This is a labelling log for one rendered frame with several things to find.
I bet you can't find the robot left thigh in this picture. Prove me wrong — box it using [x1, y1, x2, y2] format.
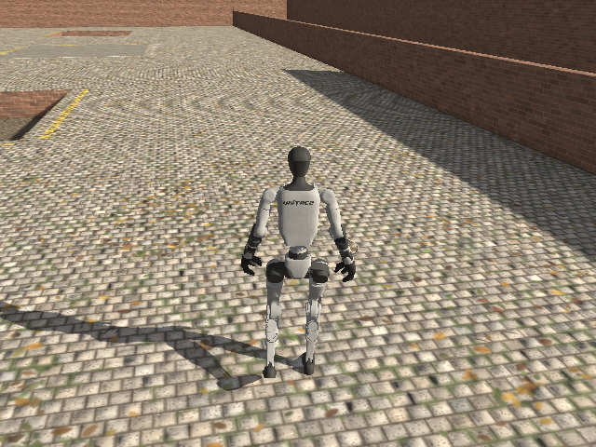
[265, 259, 285, 320]

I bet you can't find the left robot forearm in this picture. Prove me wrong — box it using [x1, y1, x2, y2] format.
[243, 223, 262, 259]

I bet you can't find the robot right thigh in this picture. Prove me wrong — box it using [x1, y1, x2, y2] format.
[305, 259, 330, 318]

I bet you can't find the robot right upper arm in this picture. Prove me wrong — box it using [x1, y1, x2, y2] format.
[318, 187, 344, 239]

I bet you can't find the left robot hand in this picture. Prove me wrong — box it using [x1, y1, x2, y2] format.
[241, 254, 262, 276]

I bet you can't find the robot left upper arm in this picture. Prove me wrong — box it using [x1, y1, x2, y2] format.
[253, 187, 279, 238]

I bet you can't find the right robot hand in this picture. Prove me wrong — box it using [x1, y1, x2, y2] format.
[334, 261, 356, 282]

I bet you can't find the robot thigh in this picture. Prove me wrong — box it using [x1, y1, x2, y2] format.
[265, 259, 285, 320]
[305, 259, 330, 318]

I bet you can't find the right robot forearm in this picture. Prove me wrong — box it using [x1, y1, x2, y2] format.
[334, 225, 354, 264]

